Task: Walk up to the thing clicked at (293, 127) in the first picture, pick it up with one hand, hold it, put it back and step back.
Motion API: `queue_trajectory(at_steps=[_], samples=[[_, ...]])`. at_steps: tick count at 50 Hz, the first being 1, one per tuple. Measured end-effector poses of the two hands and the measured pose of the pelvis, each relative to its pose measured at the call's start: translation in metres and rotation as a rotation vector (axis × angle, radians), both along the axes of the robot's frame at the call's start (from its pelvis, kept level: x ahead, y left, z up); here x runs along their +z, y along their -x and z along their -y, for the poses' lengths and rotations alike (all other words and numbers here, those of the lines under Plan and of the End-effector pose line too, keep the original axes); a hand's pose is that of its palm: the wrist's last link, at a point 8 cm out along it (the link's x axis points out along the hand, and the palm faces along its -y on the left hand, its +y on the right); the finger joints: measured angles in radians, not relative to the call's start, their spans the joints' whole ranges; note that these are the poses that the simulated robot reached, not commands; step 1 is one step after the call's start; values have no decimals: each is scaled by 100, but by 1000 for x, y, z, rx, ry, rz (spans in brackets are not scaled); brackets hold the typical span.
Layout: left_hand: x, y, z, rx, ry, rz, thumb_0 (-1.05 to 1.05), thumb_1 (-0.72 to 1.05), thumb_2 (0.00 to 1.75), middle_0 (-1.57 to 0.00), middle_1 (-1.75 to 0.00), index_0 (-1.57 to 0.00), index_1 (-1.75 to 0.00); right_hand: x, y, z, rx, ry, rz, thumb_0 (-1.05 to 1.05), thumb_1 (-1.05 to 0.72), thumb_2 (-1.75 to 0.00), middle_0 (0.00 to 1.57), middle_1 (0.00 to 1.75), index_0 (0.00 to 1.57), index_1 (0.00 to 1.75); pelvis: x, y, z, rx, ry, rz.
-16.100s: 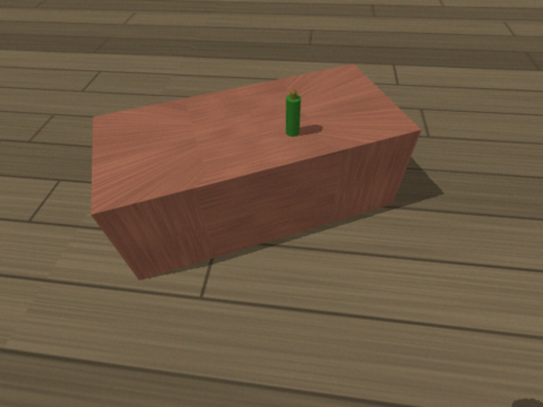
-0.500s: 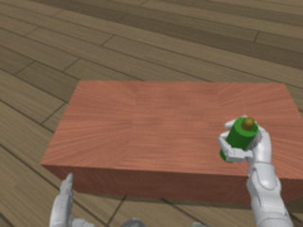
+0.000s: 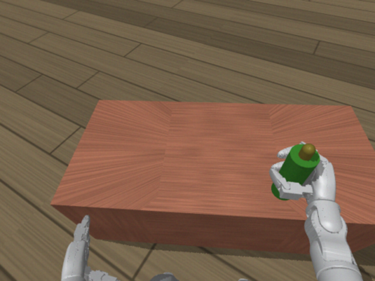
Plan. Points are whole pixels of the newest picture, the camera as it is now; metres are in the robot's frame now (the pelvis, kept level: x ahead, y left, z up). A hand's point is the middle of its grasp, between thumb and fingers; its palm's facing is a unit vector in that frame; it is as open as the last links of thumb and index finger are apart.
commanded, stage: hold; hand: right
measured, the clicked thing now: (294, 171) +0.33 -0.17 +0.05
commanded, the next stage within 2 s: crouch in 1.70 s
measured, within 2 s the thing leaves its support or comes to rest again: neither
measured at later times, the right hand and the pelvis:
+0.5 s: hand (291, 173) +0.33 -0.17 +0.05, palm faces +0.13 +0.99 -0.02, open 6.9 cm; pelvis +0.00 +0.00 +0.00, yaw +0 degrees
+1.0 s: hand (290, 174) +0.33 -0.17 +0.04, palm faces +0.13 +0.99 -0.02, open 6.9 cm; pelvis +0.00 +0.00 +0.00, yaw +0 degrees
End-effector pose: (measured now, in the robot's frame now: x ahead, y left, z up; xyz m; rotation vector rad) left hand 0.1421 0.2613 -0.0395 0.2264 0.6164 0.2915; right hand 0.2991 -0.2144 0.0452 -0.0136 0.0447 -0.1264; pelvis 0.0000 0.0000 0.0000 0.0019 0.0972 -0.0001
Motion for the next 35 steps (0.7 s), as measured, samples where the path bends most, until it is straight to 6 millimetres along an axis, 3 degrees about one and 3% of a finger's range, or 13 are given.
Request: queue_trajectory(at_steps=[16, 24, 35], samples=[[-2, -4, 6, -16, 5, -2, -2, -54, 5, -6, -6, -6, -6, -4, 6, 6, -6, 5, 4, -2, 2, -109, 85, 107, 91, 109, -1, -1, 0, -3, -1, -8], [-4, -3, 8, -14, 10, -6, -2, -54, 5, -6, -6, -6, -6, 3, 0, 7, -1, 8, 19, -2, 2, -109, 85, 107, 91, 109, -1, 0, 2, -4, -2, -6], [-1, 0, 4, -2, -1, -6, -2, -53, 5, -6, -6, -6, -6, -2, -6, 2, 10, -6, 2, -2, 2, -109, 85, 108, 91, 109, 0, 1, 3, 1, -1, -7]])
